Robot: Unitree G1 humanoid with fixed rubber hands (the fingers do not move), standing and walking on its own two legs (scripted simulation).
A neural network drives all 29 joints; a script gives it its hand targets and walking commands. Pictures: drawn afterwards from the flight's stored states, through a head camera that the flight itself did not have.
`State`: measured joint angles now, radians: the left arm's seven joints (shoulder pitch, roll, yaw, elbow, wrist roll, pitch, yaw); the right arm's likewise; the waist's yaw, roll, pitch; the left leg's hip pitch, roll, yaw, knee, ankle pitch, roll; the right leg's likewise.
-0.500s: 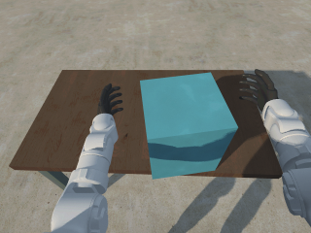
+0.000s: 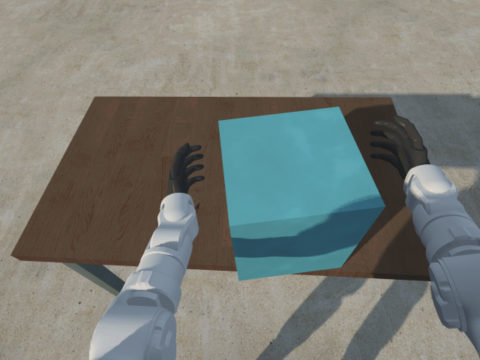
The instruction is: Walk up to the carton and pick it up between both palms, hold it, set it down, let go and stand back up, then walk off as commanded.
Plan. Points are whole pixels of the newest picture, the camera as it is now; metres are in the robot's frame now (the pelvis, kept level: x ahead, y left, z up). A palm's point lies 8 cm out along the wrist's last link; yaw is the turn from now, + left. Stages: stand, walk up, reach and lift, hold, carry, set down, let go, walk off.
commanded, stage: reach and lift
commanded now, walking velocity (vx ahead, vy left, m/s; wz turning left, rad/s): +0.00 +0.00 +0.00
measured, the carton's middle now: (284, 200) +0.41 -0.01 -0.01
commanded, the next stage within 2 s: none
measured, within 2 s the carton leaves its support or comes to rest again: neither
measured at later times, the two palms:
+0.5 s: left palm (191, 191) +0.38 +0.15 +0.05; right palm (382, 169) +0.44 -0.17 +0.06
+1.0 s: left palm (193, 191) +0.38 +0.15 +0.05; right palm (371, 167) +0.45 -0.15 +0.06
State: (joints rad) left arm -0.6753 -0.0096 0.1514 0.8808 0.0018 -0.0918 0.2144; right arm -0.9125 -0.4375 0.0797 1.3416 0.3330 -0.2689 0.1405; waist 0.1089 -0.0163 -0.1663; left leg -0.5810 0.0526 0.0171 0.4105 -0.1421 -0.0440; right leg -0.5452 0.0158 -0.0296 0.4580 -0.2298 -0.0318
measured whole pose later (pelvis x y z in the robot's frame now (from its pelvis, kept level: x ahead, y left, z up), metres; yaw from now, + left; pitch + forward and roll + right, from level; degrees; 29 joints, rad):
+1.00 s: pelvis -0.01 +0.00 +0.00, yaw +0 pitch +18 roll +0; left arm -0.70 -0.14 0.32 0.89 0.20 -0.15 0.24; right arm -0.94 -0.24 -0.12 1.34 0.06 -0.27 0.02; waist 0.11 -0.01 -0.17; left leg -0.58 0.06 0.02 0.42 -0.14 -0.04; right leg -0.54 0.02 -0.03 0.46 -0.22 -0.03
